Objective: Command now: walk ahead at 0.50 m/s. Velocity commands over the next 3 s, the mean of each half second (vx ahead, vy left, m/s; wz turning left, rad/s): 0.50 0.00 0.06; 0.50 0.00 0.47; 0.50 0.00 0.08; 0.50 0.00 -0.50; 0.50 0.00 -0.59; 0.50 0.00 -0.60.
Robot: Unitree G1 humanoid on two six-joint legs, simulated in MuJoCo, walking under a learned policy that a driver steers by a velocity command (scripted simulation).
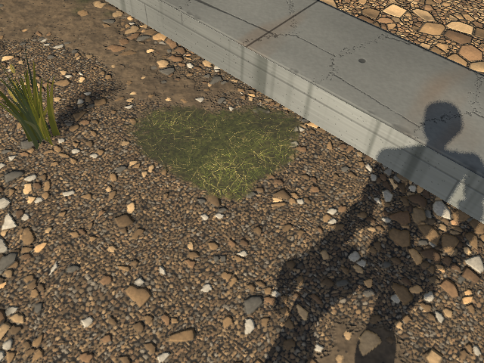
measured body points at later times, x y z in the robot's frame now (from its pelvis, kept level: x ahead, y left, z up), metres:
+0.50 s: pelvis +0.27 -0.05 -0.01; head +0.31 -0.06 +0.44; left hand +0.47 +0.20 -0.11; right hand +0.24 -0.32 -0.16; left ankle +0.09 +0.08 -0.68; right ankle +0.38 -0.15 -0.73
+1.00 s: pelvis +0.53 +0.01 -0.02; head +0.56 +0.03 +0.43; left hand +0.45 +0.28 -0.16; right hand +0.79 -0.16 -0.11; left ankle +0.62 +0.13 -0.74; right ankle +0.39 -0.16 -0.72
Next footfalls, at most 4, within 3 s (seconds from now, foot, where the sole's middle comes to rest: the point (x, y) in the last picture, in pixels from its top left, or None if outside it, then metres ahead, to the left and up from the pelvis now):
0.44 right None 0.42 -0.15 -0.77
1.00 left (195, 297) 0.65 0.15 -0.77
1.56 right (222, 193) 1.04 0.08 -0.77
2.02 left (156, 143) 1.27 0.33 -0.77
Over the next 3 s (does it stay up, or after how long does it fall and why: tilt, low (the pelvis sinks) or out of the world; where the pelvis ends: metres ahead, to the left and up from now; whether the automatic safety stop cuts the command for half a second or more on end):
stays up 1.61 0.11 0.01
